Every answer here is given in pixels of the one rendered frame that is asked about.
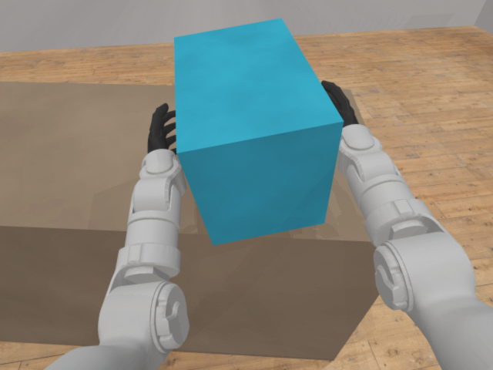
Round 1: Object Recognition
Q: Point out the right robot upper arm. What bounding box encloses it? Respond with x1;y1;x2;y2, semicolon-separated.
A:
374;231;493;370

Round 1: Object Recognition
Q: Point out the left robot forearm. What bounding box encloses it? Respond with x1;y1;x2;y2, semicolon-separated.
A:
98;149;187;341

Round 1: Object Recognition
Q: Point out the left robot upper arm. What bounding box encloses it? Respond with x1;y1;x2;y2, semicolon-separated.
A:
43;281;189;370

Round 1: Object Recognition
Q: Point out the robot right hand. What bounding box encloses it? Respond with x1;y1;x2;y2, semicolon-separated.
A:
321;80;359;128

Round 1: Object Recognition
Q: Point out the pedestal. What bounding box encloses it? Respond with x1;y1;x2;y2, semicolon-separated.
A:
0;82;380;361

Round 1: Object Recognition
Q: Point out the right robot forearm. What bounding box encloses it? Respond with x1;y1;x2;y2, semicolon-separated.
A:
337;124;476;291

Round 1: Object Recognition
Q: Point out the robot left hand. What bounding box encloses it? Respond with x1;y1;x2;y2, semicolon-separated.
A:
148;103;176;154

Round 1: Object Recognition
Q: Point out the carton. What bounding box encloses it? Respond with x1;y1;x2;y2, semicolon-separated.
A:
174;18;344;245

